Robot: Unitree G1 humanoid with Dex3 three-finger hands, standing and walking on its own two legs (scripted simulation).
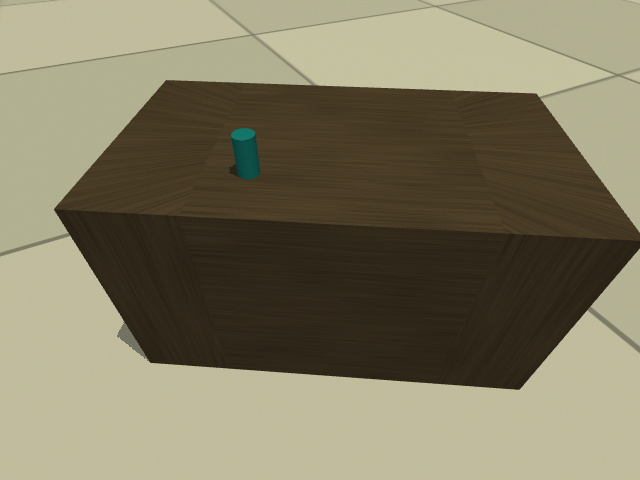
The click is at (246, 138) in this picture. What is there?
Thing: squat round
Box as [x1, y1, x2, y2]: [231, 128, 259, 178]
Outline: 237,129 231,133 231,138 238,175 242,178 255,177 259,173 259,167 254,132 248,128
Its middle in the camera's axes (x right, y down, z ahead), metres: -0.18 -0.21 +0.92
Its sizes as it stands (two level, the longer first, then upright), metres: 0.055 0.055 0.106
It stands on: a support 0.70 m high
